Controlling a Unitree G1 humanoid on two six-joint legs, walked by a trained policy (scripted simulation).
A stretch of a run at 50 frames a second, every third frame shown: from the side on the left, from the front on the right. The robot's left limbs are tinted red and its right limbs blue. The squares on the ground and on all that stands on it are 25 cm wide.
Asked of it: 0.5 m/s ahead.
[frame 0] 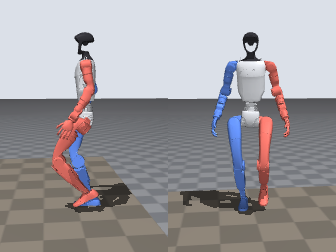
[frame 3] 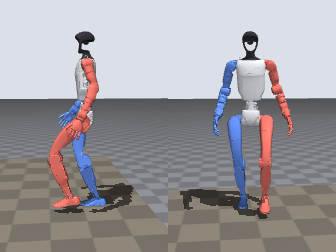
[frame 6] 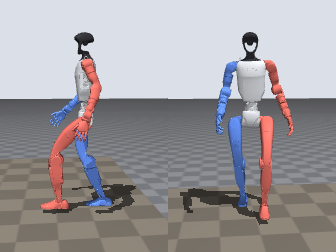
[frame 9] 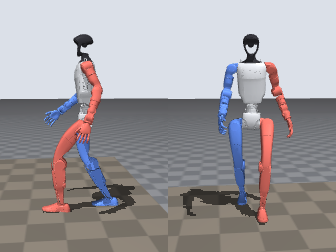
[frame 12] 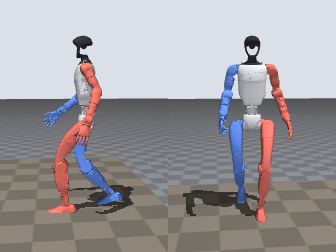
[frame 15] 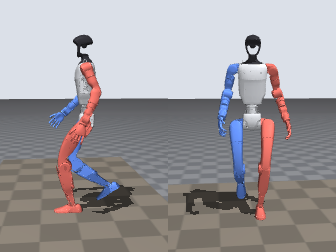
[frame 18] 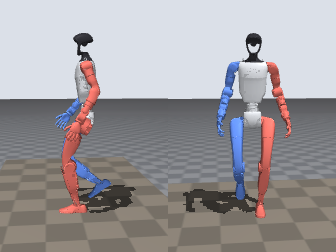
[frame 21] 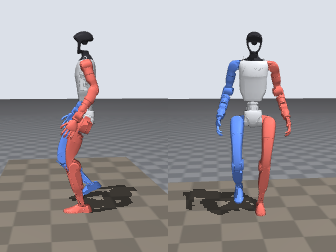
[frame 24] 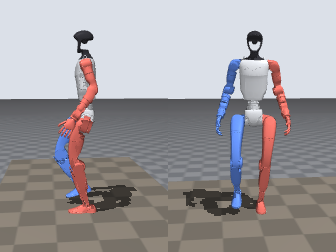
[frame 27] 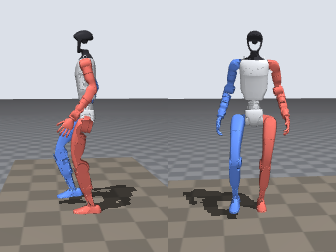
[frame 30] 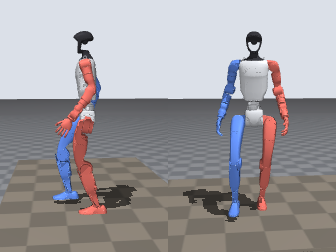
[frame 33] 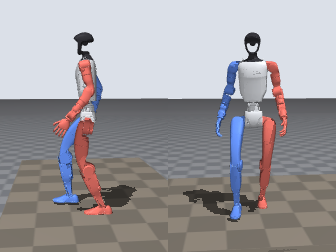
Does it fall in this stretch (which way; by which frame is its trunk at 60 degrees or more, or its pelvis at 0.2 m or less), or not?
no
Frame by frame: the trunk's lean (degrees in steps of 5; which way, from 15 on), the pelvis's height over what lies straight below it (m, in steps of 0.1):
0: 0, 0.8
3: 0, 0.8
6: 0, 0.8
9: 0, 0.7
12: 5, 0.7
15: 5, 0.7
18: 5, 0.8
21: 5, 0.8
24: 5, 0.8
27: 5, 0.8
30: 5, 0.8
33: 5, 0.8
